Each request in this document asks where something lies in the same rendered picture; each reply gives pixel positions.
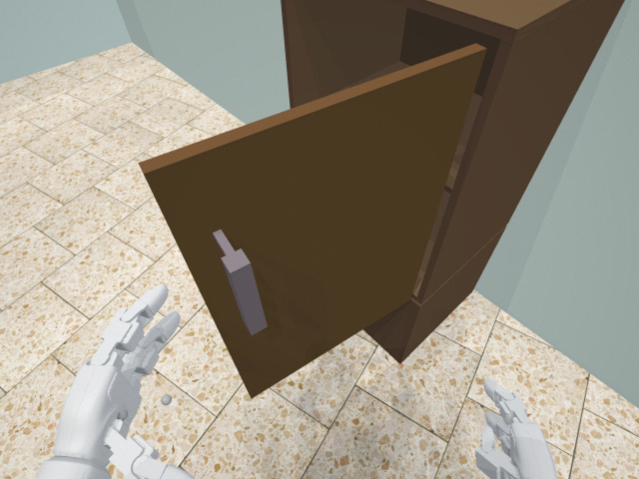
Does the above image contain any cupboard door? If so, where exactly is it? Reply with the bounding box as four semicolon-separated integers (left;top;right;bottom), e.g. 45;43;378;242
138;43;487;398

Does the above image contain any handle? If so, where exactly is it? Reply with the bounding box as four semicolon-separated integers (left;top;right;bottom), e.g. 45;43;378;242
213;230;268;335

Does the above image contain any robot left hand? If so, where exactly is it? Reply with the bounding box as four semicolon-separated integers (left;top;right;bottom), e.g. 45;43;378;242
53;283;195;479

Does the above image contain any robot right hand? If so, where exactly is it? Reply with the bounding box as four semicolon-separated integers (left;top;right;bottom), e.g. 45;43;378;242
475;379;558;479

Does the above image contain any left robot forearm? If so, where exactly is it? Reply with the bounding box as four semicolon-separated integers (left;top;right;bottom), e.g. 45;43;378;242
36;457;112;479

